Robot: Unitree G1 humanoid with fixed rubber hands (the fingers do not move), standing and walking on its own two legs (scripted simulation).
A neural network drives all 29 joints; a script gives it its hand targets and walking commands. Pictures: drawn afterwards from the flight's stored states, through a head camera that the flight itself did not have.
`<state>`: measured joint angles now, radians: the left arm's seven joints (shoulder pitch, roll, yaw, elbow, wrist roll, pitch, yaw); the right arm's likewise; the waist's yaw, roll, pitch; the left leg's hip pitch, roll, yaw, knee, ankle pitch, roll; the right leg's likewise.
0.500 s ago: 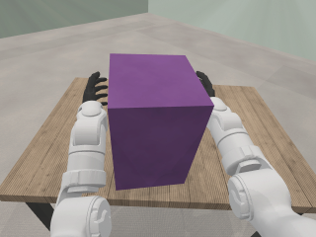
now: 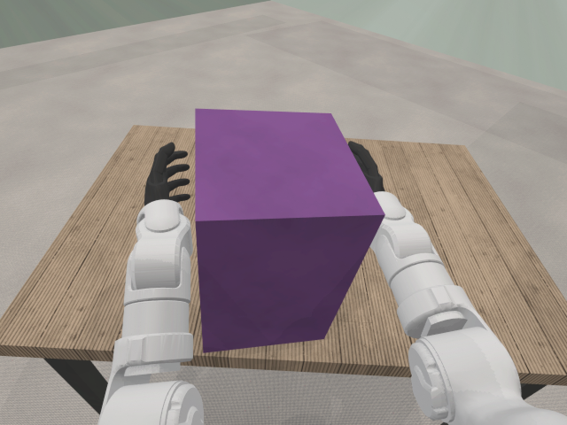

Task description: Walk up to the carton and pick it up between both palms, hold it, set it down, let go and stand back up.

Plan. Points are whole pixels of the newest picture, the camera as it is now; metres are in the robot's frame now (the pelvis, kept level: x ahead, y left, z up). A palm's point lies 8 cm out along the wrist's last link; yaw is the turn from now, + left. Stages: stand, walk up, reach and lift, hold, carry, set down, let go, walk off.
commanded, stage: set down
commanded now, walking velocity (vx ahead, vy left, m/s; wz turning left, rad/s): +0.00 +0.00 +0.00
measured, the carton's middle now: (266, 235) +0.38 +0.03 +0.10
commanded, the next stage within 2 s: none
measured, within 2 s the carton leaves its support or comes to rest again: rests again in 0.64 s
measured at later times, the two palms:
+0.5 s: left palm (164, 221) +0.35 +0.17 +0.14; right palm (366, 212) +0.39 -0.11 +0.13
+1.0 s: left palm (157, 228) +0.35 +0.18 +0.14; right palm (359, 212) +0.40 -0.10 +0.13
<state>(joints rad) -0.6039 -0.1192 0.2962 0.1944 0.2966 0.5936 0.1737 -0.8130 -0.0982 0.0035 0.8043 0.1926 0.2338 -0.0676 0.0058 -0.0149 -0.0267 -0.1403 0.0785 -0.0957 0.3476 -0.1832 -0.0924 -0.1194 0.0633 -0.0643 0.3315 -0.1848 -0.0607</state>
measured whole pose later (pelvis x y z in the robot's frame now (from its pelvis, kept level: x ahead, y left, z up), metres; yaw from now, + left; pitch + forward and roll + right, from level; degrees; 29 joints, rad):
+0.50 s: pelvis -0.01 +0.00 +0.00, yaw +0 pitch +0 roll +0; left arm -0.56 -0.15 0.29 0.21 0.32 0.53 0.17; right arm -0.75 -0.07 -0.05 0.82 0.11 0.15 -0.02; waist 0.02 -0.03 -0.03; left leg -0.17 0.08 -0.09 0.33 -0.16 -0.10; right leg -0.16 0.06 -0.06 0.33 -0.17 -0.07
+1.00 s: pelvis -0.02 +0.00 +0.00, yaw +0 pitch +0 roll +0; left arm -0.61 -0.16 0.37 0.38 0.34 0.41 0.15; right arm -0.82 -0.03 -0.24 0.98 -0.06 0.04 0.03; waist 0.05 -0.03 -0.04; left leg -0.19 0.07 -0.10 0.32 -0.14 -0.09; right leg -0.18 0.05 -0.07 0.34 -0.16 -0.06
